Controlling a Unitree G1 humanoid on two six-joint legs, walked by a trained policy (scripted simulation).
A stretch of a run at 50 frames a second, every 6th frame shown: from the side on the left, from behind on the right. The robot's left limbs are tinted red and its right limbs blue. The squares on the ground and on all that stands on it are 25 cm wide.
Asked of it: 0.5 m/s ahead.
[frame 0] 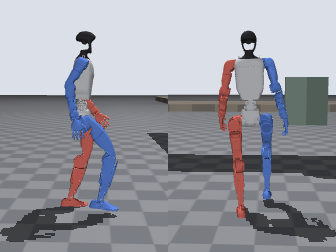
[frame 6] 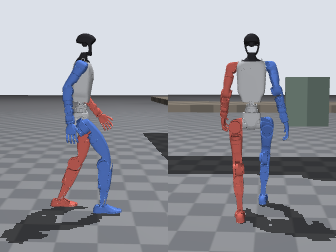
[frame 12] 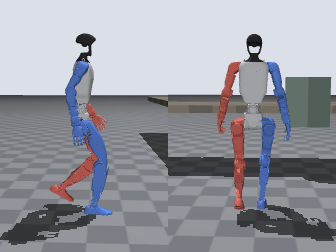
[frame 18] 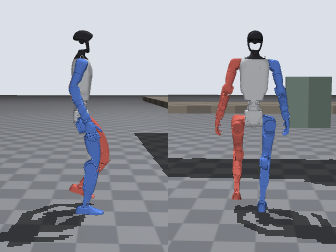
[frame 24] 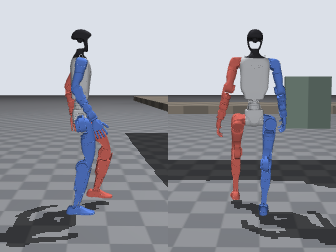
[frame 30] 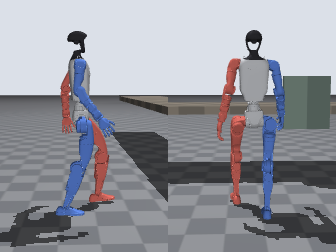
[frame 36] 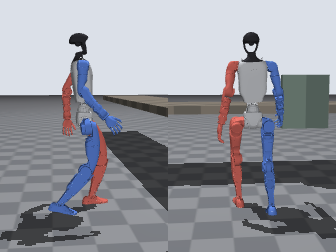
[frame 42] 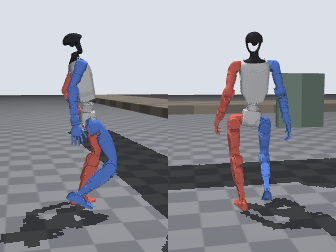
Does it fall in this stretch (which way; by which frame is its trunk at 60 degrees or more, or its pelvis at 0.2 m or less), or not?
no
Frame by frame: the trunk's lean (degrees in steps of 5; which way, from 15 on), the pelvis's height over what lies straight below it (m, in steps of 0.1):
0: 5, 0.8
6: 5, 0.8
12: 5, 0.8
18: 0, 0.8
24: 0, 0.8
30: 5, 0.8
36: 5, 0.7
42: 15 backward, 0.7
